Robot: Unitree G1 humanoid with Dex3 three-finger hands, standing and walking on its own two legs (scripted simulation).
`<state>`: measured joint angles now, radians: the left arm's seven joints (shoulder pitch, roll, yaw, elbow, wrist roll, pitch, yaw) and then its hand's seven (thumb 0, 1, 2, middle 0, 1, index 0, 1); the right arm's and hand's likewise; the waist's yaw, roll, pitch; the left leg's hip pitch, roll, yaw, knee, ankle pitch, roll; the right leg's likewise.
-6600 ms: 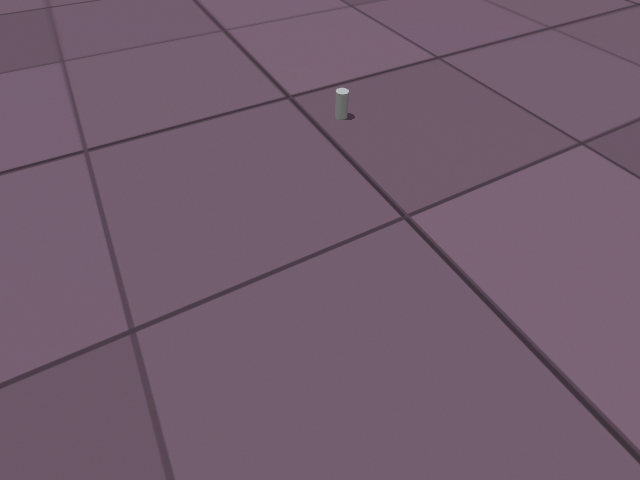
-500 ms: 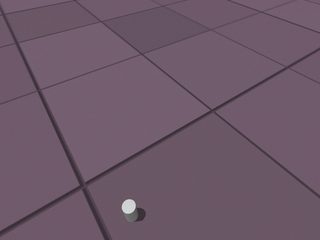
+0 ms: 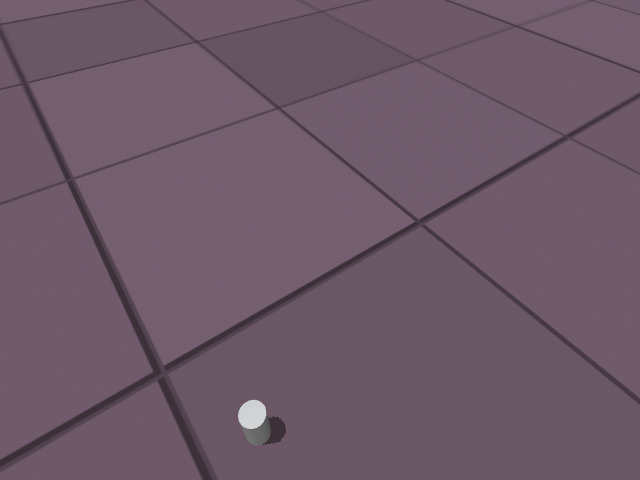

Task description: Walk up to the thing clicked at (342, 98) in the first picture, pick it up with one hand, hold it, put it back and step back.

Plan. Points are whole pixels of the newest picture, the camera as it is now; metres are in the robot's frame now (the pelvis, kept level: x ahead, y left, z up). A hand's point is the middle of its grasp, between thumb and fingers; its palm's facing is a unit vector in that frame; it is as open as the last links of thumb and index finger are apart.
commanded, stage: walk up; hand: left
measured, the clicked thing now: (255, 423) +0.41 +0.19 -0.70
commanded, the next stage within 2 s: stand in 0.28 s
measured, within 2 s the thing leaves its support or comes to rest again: neither
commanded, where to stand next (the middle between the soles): +0.04 -0.02 m, yaw -2 degrees
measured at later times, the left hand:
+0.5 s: hand out of the picture +0.08 +0.25 -0.15, palm faces +0.01 -0.94 -0.34, open 7.4 cm
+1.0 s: hand out of the picture +0.08 +0.25 -0.15, palm faces -0.02 -0.94 -0.35, open 7.4 cm
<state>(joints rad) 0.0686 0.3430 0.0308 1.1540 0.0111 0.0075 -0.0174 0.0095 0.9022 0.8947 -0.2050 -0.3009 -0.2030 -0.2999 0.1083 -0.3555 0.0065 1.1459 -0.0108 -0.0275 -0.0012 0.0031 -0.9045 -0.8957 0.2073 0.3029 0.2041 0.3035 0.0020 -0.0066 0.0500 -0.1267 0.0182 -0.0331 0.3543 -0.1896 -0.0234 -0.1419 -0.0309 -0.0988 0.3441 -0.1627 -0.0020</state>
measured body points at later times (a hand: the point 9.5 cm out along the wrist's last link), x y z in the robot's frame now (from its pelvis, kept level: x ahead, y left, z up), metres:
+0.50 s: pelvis +0.00 +0.00 +0.00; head +0.01 +0.00 +0.45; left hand +0.08 +0.30 -0.13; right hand +0.09 -0.30 -0.13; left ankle +0.00 +0.13 -0.75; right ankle +0.02 -0.12 -0.75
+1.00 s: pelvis +0.00 -0.01 +0.00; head +0.01 -0.01 +0.45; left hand +0.08 +0.30 -0.13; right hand +0.08 -0.31 -0.13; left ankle +0.00 +0.13 -0.75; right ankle +0.02 -0.12 -0.75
